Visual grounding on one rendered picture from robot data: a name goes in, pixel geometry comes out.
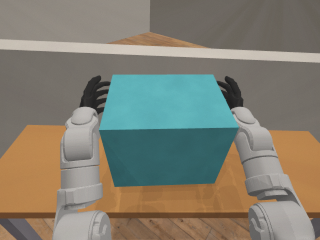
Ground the table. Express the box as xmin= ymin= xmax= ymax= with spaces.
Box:
xmin=0 ymin=125 xmax=320 ymax=240

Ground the robot right hand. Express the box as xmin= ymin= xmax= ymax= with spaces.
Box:
xmin=216 ymin=76 xmax=244 ymax=110

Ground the left robot upper arm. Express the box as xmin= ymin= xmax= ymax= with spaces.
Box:
xmin=53 ymin=210 xmax=112 ymax=240

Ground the right robot forearm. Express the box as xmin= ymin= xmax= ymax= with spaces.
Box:
xmin=231 ymin=107 xmax=316 ymax=240

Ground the carton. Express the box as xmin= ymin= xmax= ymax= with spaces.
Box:
xmin=99 ymin=74 xmax=239 ymax=187

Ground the left robot forearm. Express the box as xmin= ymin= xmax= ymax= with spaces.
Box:
xmin=52 ymin=107 xmax=103 ymax=240

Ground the robot left hand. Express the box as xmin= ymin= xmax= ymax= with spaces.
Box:
xmin=79 ymin=75 xmax=111 ymax=115

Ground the right robot upper arm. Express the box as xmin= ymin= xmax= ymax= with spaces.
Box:
xmin=248 ymin=200 xmax=315 ymax=240

